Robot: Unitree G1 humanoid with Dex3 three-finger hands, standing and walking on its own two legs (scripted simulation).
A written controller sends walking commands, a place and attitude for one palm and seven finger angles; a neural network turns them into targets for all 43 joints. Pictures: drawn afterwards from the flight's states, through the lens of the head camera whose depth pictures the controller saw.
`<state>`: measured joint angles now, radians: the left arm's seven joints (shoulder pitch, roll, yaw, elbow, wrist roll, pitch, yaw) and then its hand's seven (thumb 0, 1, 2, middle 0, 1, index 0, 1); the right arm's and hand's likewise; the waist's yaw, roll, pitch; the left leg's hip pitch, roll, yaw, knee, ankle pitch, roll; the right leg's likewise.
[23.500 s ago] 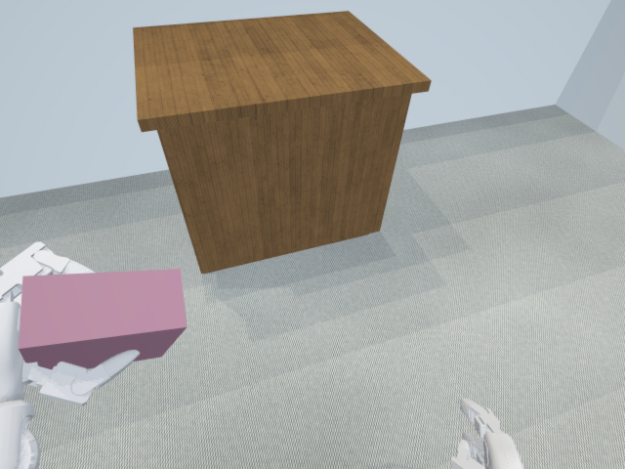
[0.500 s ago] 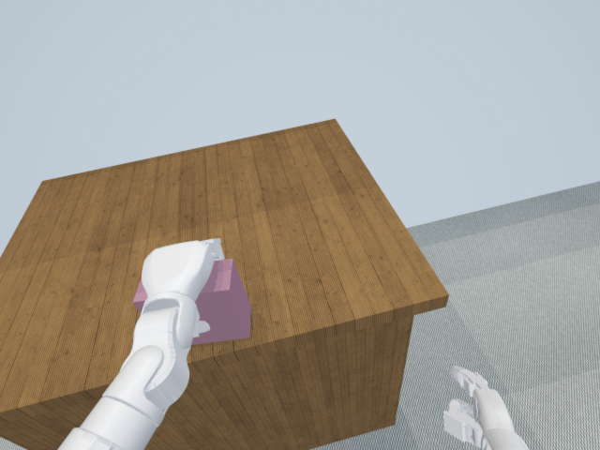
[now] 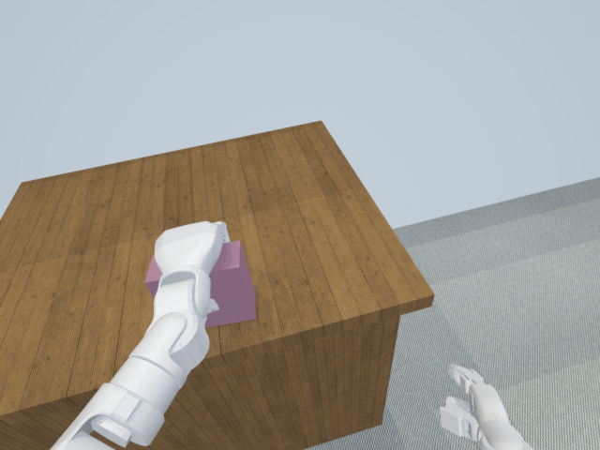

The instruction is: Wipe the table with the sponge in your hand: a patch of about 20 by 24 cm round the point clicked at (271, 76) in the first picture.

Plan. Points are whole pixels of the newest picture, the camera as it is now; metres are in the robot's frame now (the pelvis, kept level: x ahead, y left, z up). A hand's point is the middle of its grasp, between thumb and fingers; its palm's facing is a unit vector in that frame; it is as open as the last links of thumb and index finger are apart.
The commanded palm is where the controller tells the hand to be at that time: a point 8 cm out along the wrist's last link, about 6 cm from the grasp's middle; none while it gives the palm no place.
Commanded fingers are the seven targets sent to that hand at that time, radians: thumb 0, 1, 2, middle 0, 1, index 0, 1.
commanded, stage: wipe forward along the third lane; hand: left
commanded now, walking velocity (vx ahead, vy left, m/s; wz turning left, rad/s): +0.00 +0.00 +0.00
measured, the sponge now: (209, 296) +0.32 +0.20 +0.03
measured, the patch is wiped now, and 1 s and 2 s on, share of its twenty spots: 0.75 0.95 0.95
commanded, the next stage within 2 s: wipe back along the third lane in 1.30 s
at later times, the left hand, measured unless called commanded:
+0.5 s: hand (207, 247) +0.38 +0.21 +0.08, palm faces -0.07 -0.05 -1.00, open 9.8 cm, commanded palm +0.37 +0.21 +0.12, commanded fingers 0.00 0.10 1.30 -1.20 -1.60 -1.20 -1.60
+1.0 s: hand (208, 223) +0.44 +0.22 +0.08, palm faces -0.08 -0.04 -1.00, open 9.8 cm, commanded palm +0.42 +0.23 +0.12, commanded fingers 0.00 0.10 1.30 -1.20 -1.60 -1.20 -1.60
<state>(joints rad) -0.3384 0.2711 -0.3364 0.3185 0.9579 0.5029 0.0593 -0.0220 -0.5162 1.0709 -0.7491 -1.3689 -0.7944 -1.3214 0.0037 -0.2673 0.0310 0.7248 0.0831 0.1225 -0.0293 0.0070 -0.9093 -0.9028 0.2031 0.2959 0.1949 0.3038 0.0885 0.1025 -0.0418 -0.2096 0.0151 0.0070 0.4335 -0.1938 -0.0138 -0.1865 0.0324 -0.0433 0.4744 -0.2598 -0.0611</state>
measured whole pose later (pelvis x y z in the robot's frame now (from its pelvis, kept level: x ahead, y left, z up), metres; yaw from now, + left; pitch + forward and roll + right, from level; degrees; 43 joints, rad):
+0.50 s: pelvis +0.00 -0.01 +0.00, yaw -1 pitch +2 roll +1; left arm -0.53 0.33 -0.22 0.63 0.95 0.36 0.08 0.00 -0.52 1.07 -0.76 -1.36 -0.80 -1.32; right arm 0.14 -0.29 0.01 0.75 0.09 0.12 -0.07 0.01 -0.91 -0.90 0.20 0.30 0.19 0.30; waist 0.03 0.09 -0.07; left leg -0.30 0.03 0.01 0.46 -0.20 -0.01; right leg -0.28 0.05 -0.04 0.49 -0.25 -0.07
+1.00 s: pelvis +0.01 +0.00 +0.00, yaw -1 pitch +7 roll +0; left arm -0.73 0.35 -0.17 0.88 0.97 0.29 0.12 0.01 -0.53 1.08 -0.76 -1.36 -0.81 -1.32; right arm 0.17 -0.28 0.00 0.75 0.08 0.13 -0.05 0.00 -0.91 -0.90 0.20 0.30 0.20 0.30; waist -0.01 0.08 -0.09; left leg -0.39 0.03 0.01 0.49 -0.22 -0.01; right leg -0.35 0.04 -0.04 0.49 -0.26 -0.06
